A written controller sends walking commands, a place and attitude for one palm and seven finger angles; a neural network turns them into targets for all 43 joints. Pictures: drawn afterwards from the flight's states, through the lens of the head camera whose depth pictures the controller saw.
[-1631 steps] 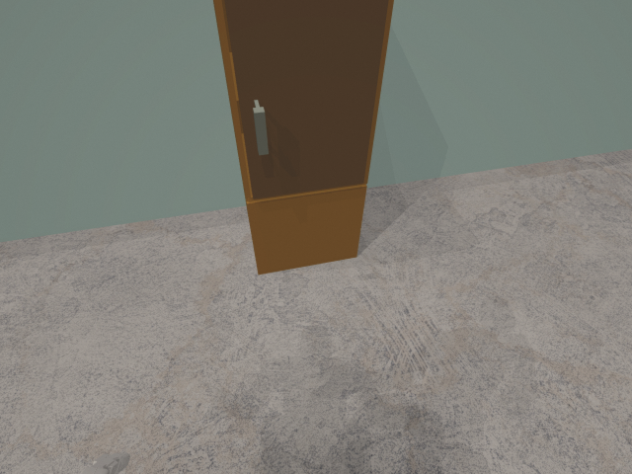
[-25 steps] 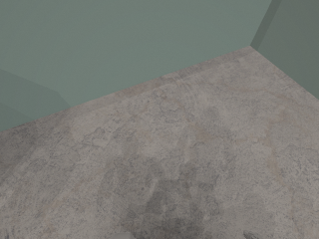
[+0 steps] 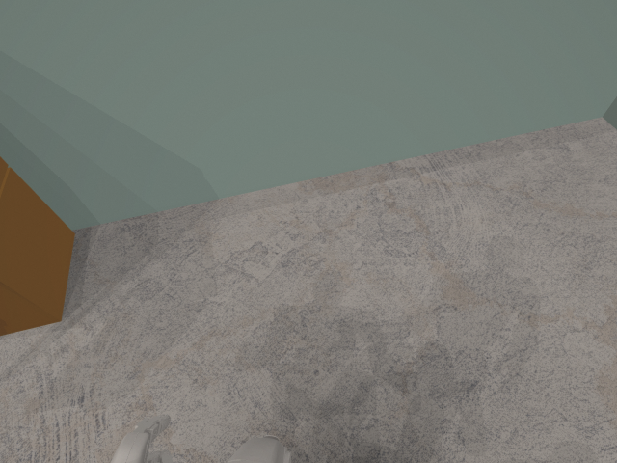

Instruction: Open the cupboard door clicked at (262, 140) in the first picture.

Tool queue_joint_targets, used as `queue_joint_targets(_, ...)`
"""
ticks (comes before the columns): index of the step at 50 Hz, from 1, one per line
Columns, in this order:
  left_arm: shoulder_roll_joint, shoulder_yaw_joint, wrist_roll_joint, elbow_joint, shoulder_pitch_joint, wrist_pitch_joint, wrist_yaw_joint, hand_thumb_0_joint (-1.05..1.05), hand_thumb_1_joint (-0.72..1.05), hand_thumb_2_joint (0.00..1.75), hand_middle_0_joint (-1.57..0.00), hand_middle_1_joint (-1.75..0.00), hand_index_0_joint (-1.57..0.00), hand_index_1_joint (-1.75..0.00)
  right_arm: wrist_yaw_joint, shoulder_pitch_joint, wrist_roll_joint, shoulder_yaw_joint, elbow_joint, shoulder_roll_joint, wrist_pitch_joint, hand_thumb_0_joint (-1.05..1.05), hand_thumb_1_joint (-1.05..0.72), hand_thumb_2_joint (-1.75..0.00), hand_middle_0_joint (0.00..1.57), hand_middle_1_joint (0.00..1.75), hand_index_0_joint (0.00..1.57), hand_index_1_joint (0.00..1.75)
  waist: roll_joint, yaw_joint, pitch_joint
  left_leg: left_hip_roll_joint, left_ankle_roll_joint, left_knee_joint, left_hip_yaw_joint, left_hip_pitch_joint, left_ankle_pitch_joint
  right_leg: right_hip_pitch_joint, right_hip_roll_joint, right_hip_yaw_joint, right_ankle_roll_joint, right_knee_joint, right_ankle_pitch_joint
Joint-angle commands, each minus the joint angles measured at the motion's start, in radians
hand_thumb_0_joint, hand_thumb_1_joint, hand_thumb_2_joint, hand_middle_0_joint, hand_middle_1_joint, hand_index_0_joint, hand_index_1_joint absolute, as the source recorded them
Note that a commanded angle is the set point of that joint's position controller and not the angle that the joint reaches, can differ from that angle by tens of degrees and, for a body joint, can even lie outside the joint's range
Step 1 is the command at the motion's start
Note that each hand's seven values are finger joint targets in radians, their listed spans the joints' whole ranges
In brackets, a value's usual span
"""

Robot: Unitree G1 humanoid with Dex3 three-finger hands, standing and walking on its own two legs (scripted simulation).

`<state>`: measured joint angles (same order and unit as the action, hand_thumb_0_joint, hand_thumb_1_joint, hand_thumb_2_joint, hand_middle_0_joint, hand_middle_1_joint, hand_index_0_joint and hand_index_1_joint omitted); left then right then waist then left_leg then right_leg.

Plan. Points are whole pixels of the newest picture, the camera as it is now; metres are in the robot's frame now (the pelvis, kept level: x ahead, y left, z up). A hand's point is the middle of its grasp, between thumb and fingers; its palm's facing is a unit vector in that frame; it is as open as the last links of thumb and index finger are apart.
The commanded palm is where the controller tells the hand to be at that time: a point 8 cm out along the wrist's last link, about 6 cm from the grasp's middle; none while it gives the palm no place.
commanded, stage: turn to face it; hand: left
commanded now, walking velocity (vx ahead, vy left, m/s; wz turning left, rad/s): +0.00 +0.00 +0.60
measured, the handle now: out of the picture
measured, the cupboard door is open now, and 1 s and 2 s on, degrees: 43 43 43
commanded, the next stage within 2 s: take the last steps up to it in 1.62 s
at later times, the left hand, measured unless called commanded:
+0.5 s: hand out of the picture +0.02 +0.24 -0.17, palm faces +0.32 -0.91 -0.26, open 7.4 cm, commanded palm none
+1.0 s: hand out of the picture +0.00 +0.16 -0.16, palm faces +0.58 -0.79 -0.22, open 7.4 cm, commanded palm none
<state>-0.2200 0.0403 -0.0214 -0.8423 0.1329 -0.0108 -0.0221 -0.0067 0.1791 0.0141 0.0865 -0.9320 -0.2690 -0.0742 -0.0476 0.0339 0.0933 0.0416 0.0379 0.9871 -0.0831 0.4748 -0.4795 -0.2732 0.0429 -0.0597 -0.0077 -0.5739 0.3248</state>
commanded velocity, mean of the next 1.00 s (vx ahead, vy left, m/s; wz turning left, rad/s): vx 0.00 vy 0.00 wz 0.60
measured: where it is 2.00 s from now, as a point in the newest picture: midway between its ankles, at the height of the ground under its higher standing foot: outside the picture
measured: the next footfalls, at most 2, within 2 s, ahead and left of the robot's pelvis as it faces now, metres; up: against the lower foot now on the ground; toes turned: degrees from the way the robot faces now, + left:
left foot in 0.30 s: +0.03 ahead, +0.12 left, +0.00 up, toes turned +16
right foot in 0.68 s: +0.12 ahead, -0.13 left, +0.00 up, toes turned +23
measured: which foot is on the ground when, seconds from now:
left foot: up 0.00-0.28, down 0.30-0.68, up 0.70-1.00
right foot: down 0.00-0.28, up 0.30-0.66, down 0.68-1.00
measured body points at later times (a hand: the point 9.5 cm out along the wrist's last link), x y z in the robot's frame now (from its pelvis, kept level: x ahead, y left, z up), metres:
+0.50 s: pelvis +0.01 +0.01 +0.00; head +0.06 +0.05 +0.45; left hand +0.01 +0.29 -0.15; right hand +0.19 -0.21 -0.12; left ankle +0.00 +0.11 -0.73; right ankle +0.04 -0.16 -0.66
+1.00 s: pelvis +0.06 -0.03 +0.00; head +0.10 +0.01 +0.45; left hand -0.03 +0.20 -0.15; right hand +0.30 -0.18 -0.13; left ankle +0.00 +0.07 -0.70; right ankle +0.08 -0.15 -0.73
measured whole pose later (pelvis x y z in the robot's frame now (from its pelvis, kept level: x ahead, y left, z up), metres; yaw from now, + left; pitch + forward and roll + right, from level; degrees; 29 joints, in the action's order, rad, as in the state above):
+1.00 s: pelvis +0.06 -0.03 +0.00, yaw +36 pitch +1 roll +2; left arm -0.20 0.03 -0.03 -0.88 0.23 -0.01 -0.02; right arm -0.03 0.10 0.01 0.07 -0.92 -0.25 -0.08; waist 0.05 0.00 0.12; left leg -0.01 0.06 0.77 0.08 0.40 -0.42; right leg -0.17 0.12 -0.20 0.02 -0.54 0.37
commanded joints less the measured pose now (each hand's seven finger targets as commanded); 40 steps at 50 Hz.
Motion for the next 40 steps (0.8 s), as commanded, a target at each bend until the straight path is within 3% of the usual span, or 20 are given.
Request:
queue_joint_targets(1,-0.145,0.035,0.004,0.062,0.019,0.016,-0.014,0.0,0.9,0.9,-0.2,-0.3,-0.2,-0.3,-0.016,-0.029,0.002,0.016,0.09,-0.066,0.017,0.0,-0.9,-0.9,0.2,0.3,0.2,0.3,0.296,-0.015,-0.091,-0.07,0.033,0.215,0.066,0.116,0.038,0.151,0.263,0.091,-0.107,0.223,-0.53)
queue_joint_targets(8,-0.21,0.06,-0.005,0.015,0.146,0.018,-0.011,0.0,0.9,0.9,-0.2,-0.3,-0.2,-0.3,-0.026,-0.124,-0.006,-0.011,0.117,-0.019,0.03,0.0,-0.9,-0.9,0.2,0.3,0.2,0.3,0.24,-0.083,-0.144,-0.047,0.028,-0.202,0.183,-0.009,0.032,0.286,0.301,0.019,-0.108,0.129,-0.699)
queue_joint_targets(10,-0.216,0.065,-0.006,0.01,0.142,0.016,-0.008,0.0,0.9,0.9,-0.2,-0.3,-0.2,-0.3,-0.023,-0.106,-0.008,-0.011,0.117,-0.025,0.036,0.0,-0.9,-0.9,0.2,0.3,0.2,0.3,0.258,-0.072,-0.141,-0.038,0.015,-0.301,0.2,-0.069,0.061,0.267,0.309,-0.002,-0.093,0.086,-0.711)
queue_joint_targets(12,-0.216,0.068,0.003,0.013,0.117,0.013,-0.002,0.0,0.9,0.9,-0.2,-0.3,-0.2,-0.3,-0.019,-0.046,-0.003,-0.005,0.102,-0.05,0.04,0.0,-0.9,-0.9,0.2,0.3,0.2,0.3,0.225,-0.027,-0.154,-0.027,-0.003,-0.442,0.205,-0.225,0.207,0.165,0.29,-0.049,-0.043,0.0,-0.627)
queue_joint_targets(13,-0.201,0.065,0.01,0.021,0.097,0.009,0.001,0.0,0.9,0.9,-0.2,-0.3,-0.2,-0.3,-0.017,0.03,0.001,0.007,0.085,-0.096,0.046,0.0,-0.9,-0.9,0.2,0.3,0.2,0.3,0.134,0.019,-0.193,-0.076,-0.029,-0.54,0.141,-0.383,0.361,0.053,0.27,-0.084,0.001,-0.135,-0.496)
queue_joint_targets(14,-0.13,0.053,0.015,0.054,0.088,0.003,0.008,0.0,0.9,0.9,-0.2,-0.3,-0.2,-0.3,-0.012,0.098,0.01,0.037,0.08,-0.207,0.054,0.0,-0.9,-0.9,0.2,0.3,0.2,0.3,-0.178,0.054,-0.234,-0.343,-0.149,-0.581,-0.222,-0.549,0.656,-0.22,0.123,-0.126,0.081,-0.373,0.061)
queue_joint_targets(15,-0.105,0.036,0.012,0.09,0.014,-0.008,0.003,0.0,0.9,0.9,-0.2,-0.3,-0.2,-0.3,0.001,0.163,0.008,0.049,0.062,-0.266,0.047,0.0,-0.9,-0.9,0.2,0.3,0.2,0.3,-0.238,0.084,-0.233,-0.475,-0.277,-0.602,-0.383,-0.535,0.916,-0.339,0.064,-0.022,0.092,-0.533,0.369)
queue_joint_targets(16,-0.136,0.041,0.007,0.099,-0.011,-0.016,0.0,0.0,0.9,0.9,-0.2,-0.3,-0.2,-0.3,0.007,0.148,0.011,0.042,0.058,-0.257,0.044,0.0,-0.9,-0.9,0.2,0.3,0.2,0.3,-0.13,0.069,-0.199,-0.477,-0.304,-0.609,-0.32,-0.458,0.742,-0.332,0.088,0.053,0.077,-0.593,0.324)
queue_joint_targets(18,-0.128,0.052,0.002,0.058,-0.014,-0.025,0.004,0.0,0.9,0.9,-0.2,-0.3,-0.2,-0.3,0.021,0.023,0.013,0.027,0.095,-0.196,0.05,0.0,-0.9,-0.9,0.2,0.3,0.2,0.3,-0.17,0.019,-0.124,-0.34,-0.235,-0.654,-0.259,-0.302,0.487,-0.314,0.083,0.073,0.078,-0.596,0.183)
queue_joint_targets(20,-0.131,0.053,-0.002,0.031,0.024,-0.03,0.015,0.0,0.9,0.9,-0.2,-0.3,-0.2,-0.3,0.024,-0.031,0.01,0.013,0.107,-0.167,0.056,0.0,-0.9,-0.9,0.2,0.3,0.2,0.3,-0.142,-0.016,-0.1,-0.275,-0.184,-0.665,-0.177,-0.263,0.461,-0.287,0.069,0.07,0.087,-0.586,0.085)
queue_joint_targets(22,-0.122,0.051,0.001,0.022,0.036,-0.027,0.017,0.0,0.9,0.9,-0.2,-0.3,-0.2,-0.3,0.026,-0.014,0.008,0.012,0.1,-0.166,0.062,0.0,-0.9,-0.9,0.2,0.3,0.2,0.3,-0.08,-0.022,-0.132,-0.26,-0.187,-0.652,-0.173,-0.307,0.524,-0.275,0.052,0.065,0.092,-0.527,0.069)
queue_joint_targets(28,-0.11,0.04,0.008,0.051,-0.003,-0.021,0.013,0.0,0.9,0.9,-0.2,-0.3,-0.2,-0.3,0.018,-0.004,0.013,0.027,0.093,-0.182,0.053,0.0,-0.9,-0.9,0.2,0.3,0.2,0.3,-0.115,-0.01,-0.145,-0.242,-0.195,-0.62,-0.223,-0.278,0.496,-0.149,0.0,0.042,0.087,-0.255,0.109)
queue_joint_targets(30,-0.111,0.039,0.012,0.048,0.036,-0.014,0.011,0.0,0.9,0.9,-0.2,-0.3,-0.2,-0.3,0.017,-0.027,0.012,0.032,0.101,-0.181,0.048,0.0,-0.9,-0.9,0.2,0.3,0.2,0.3,-0.136,-0.027,-0.154,-0.225,-0.185,-0.583,-0.246,-0.235,0.535,-0.047,-0.031,0.03,0.08,-0.129,0.081)
queue_joint_targets(32,-0.13,0.05,0.014,0.027,0.12,-0.001,0.007,0.0,0.9,0.9,-0.2,-0.3,-0.2,-0.3,0.017,-0.067,0.002,0.032,0.115,-0.166,0.044,0.0,-0.9,-0.9,0.2,0.3,0.2,0.3,-0.087,-0.075,-0.17,-0.172,-0.135,-0.5,-0.227,-0.129,0.476,0.144,-0.03,0.024,0.074,0.103,-0.078)
queue_joint_targets(33,-0.196,0.064,0.003,0.02,0.162,0.011,-0.002,0.0,0.9,0.9,-0.2,-0.3,-0.2,-0.3,0.011,-0.062,-0.009,0.027,0.125,-0.111,0.045,0.0,-0.9,-0.9,0.2,0.3,0.2,0.3,0.101,-0.096,-0.183,-0.085,-0.074,-0.364,-0.156,0.018,0.274,0.29,0.122,0.178,0.038,0.261,-0.071)
queue_joint_targets(34,-0.287,0.079,-0.012,0.026,0.169,0.016,-0.008,0.0,0.9,0.9,-0.2,-0.3,-0.2,-0.3,0.005,-0.068,-0.011,0.019,0.152,-0.055,0.046,0.0,-0.9,-0.9,0.2,0.3,0.2,0.3,0.375,-0.106,-0.165,0.056,0.007,-0.11,0.043,0.149,-0.086,0.301,0.398,0.448,-0.081,0.329,-0.165)
queue_joint_targets(35,-0.279,0.069,-0.004,0.031,0.153,0.014,-0.013,0.0,0.9,0.9,-0.2,-0.3,-0.2,-0.3,0.002,-0.075,-0.002,0.025,0.147,-0.1,0.04,0.0,-0.9,-0.9,0.2,0.3,0.2,0.3,0.31,-0.096,-0.141,-0.007,-0.003,0.112,0.009,0.125,-0.153,0.17,0.467,0.441,-0.155,0.318,-0.23)
queue_joint_targets(36,-0.223,0.053,0.001,0.051,0.077,0.012,-0.01,0.0,0.9,0.9,-0.2,-0.3,-0.2,-0.3,-0.007,-0.052,0.004,0.023,0.134,-0.083,0.033,0.0,-0.9,-0.9,0.2,0.3,0.2,0.3,0.201,-0.047,-0.098,-0.028,-0.004,0.2,-0.007,0.117,-0.053,0.113,0.385,0.317,-0.153,0.308,-0.208)
queue_joint_targets(37,-0.179,0.047,0.002,0.053,0.04,0.016,-0.013,0.0,0.9,0.9,-0.2,-0.3,-0.2,-0.3,-0.007,-0.048,0.007,0.025,0.107,-0.077,0.027,0.0,-0.9,-0.9,0.2,0.3,0.2,0.3,0.293,-0.027,-0.09,-0.047,0.01,0.243,0.012,0.153,-0.02,0.138,0.324,0.265,-0.128,0.271,-0.337)
queue_joint_targets(40,-0.148,0.037,0.005,0.053,0.059,0.02,-0.013,0.0,0.9,0.9,-0.2,-0.3,-0.2,-0.3,-0.019,-0.056,0.0,0.013,0.096,-0.06,0.021,0.0,-0.9,-0.9,0.2,0.3,0.2,0.3,0.3,-0.03,-0.112,-0.062,0.037,0.165,0.08,0.132,0.046,0.23,0.255,0.057,-0.095,0.2,-0.629)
